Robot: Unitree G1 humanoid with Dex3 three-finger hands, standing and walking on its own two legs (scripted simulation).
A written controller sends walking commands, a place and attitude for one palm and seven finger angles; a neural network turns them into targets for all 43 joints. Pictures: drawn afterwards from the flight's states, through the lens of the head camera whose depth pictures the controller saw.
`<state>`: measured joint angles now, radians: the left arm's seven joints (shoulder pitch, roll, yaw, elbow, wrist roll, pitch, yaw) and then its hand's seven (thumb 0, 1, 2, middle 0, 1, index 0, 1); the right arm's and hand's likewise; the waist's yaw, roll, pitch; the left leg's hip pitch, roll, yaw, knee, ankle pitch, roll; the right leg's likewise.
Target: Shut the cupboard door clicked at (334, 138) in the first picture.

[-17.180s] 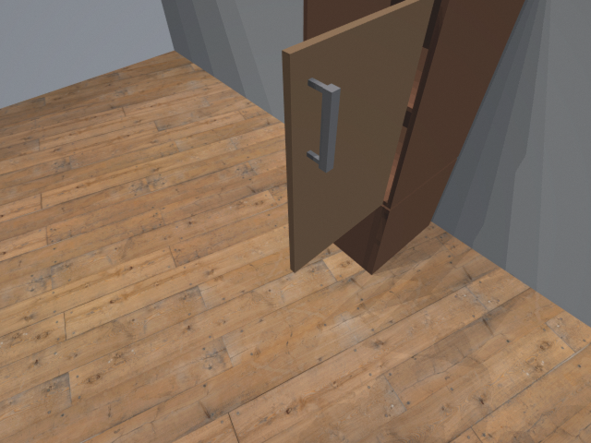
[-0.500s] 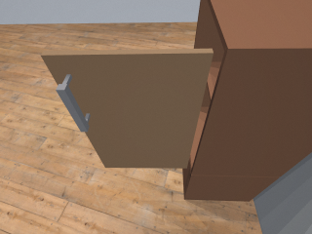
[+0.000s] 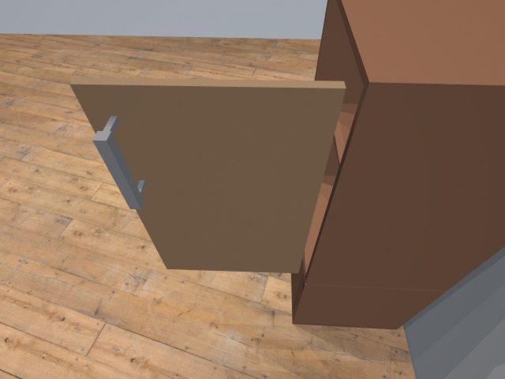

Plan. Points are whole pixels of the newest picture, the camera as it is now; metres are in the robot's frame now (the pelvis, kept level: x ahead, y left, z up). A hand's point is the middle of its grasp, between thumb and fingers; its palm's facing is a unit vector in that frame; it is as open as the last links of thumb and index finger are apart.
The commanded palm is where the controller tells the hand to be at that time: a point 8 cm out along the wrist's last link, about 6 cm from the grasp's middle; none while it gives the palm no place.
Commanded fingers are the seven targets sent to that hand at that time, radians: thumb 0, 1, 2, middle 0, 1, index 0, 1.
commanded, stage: look again from close up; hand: left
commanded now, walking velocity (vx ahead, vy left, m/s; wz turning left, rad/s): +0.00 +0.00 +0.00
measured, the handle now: (125, 166) +0.41 +0.24 +0.11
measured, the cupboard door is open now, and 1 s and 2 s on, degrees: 91 91 91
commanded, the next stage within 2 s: raise the hand and make a fist in 0.36 s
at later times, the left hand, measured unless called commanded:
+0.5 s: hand out of the picture +0.00 +0.19 -0.17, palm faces +0.08 -0.97 -0.21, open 7.3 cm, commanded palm +0.09 +0.23 -0.07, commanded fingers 0.00 0.90 0.90 -0.24 -0.34 -0.24 -0.34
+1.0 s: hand out of the picture +0.10 +0.20 -0.02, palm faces +0.12 -0.99 -0.06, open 5.6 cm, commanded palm +0.10 +0.24 -0.01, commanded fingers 0.00 0.90 0.90 -0.69 -0.84 -0.69 -0.84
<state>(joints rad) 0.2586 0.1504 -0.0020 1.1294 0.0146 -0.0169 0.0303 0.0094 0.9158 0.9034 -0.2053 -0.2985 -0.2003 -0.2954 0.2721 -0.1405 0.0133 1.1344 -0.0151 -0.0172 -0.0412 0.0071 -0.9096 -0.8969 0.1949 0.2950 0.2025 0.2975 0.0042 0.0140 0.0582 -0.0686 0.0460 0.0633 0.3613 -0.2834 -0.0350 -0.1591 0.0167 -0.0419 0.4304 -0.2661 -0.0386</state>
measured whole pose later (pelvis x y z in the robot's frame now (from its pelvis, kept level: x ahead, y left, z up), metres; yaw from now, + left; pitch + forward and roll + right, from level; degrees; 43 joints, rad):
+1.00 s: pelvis -0.07 +0.01 -0.09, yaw +4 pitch +10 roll -1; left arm 0.50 0.21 0.05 -0.14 -0.20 -0.43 -0.16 0.02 0.90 0.90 -0.53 -0.65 -0.52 -0.65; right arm 0.16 -0.24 0.00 0.42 0.01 -0.25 -0.03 0.01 -0.90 -0.90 0.19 0.30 0.20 0.30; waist 0.06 0.00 -0.10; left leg -0.78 0.02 -0.03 1.14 -0.53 0.00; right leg -0.79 -0.05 -0.12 1.09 -0.48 -0.03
